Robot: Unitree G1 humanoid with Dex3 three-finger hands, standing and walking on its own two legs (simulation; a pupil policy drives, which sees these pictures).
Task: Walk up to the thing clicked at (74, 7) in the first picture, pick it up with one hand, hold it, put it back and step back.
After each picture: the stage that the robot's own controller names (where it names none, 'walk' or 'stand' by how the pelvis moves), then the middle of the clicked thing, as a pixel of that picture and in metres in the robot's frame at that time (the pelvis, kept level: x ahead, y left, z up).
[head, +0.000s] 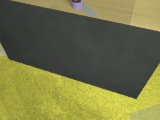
stand; out of the picture +0.97 +0.04 +0.02
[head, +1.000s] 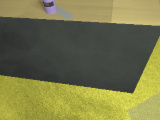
walk; (49, 2) +0.84 +0.21 +0.03
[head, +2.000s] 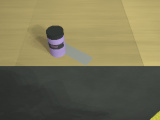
stand; (56, 42) +0.51 +0.12 +0.05
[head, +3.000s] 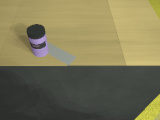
stand; (38, 41) +0.50 +0.19 +0.05
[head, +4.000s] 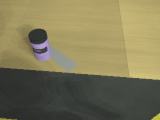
stand; (40, 45) +0.49 +0.17 +0.04
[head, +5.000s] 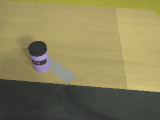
stand; (39, 57) +0.46 +0.18 +0.02
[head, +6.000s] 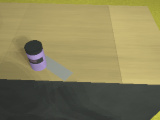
stand; (36, 56) +0.47 +0.20 +0.02
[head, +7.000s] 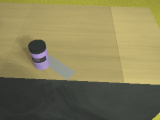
stand; (39, 55) +0.48 +0.19 +0.02
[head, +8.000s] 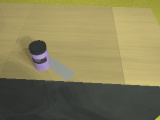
stand; (40, 56) +0.47 +0.19 +0.02
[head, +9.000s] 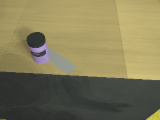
rise first; (38, 48) +0.48 +0.19 +0.02
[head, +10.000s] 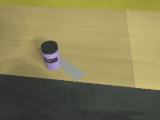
go down; (51, 55) +0.48 +0.18 +0.02
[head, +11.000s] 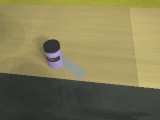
go down; (53, 54) +0.48 +0.17 +0.02
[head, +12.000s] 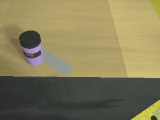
go down; (32, 49) +0.46 +0.16 +0.04
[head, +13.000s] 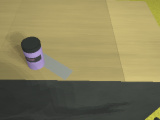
approach; (33, 53) +0.47 +0.17 +0.04
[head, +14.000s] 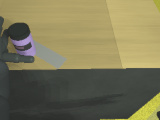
close; (23, 41) +0.48 +0.19 +0.07
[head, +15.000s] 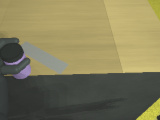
lift; (16, 61) +0.41 +0.21 +0.07
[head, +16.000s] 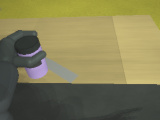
lift; (32, 57) +0.34 +0.16 +0.19
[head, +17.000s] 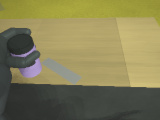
hold; (26, 56) +0.33 +0.18 +0.20
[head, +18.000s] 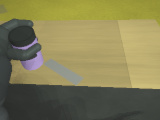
hold; (27, 49) +0.34 +0.17 +0.23
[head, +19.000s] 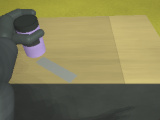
crouch; (31, 37) +0.40 +0.16 +0.22
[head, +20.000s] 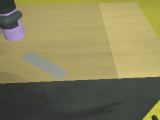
lower; (9, 20) +0.48 +0.20 +0.20
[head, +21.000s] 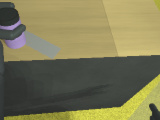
lower; (11, 29) +0.50 +0.19 +0.09
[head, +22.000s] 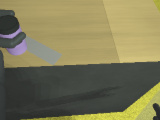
lower; (12, 36) +0.48 +0.19 +0.08
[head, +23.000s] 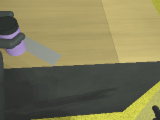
lower; (11, 37) +0.48 +0.19 +0.08
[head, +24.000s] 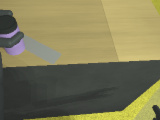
lower; (10, 36) +0.48 +0.19 +0.08
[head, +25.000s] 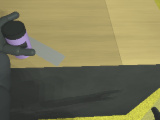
open; (18, 40) +0.47 +0.19 +0.08
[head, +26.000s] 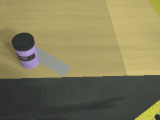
sink last; (26, 51) +0.44 +0.17 +0.06
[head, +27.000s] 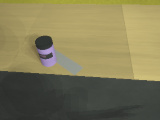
stand; (46, 51) +0.48 +0.19 +0.05
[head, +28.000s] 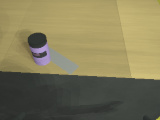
stand; (40, 49) +0.47 +0.18 +0.06
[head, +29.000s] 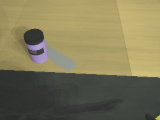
stand; (36, 46) +0.46 +0.18 +0.07
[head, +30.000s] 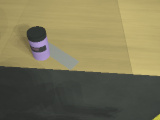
stand; (39, 44) +0.47 +0.18 +0.07
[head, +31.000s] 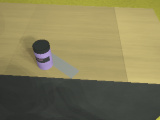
walk; (43, 55) +0.48 +0.18 +0.02
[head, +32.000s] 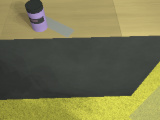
walk; (37, 16) +0.60 +0.20 +0.04
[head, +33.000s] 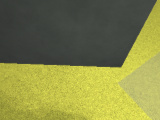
walk; out of the picture +0.93 +0.18 +0.05
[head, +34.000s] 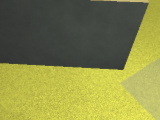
stand; out of the picture +1.11 +0.19 +0.03
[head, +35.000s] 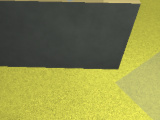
stand; out of the picture +1.10 +0.20 +0.02
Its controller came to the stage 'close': yes
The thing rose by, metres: 0.20
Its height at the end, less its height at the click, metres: +0.00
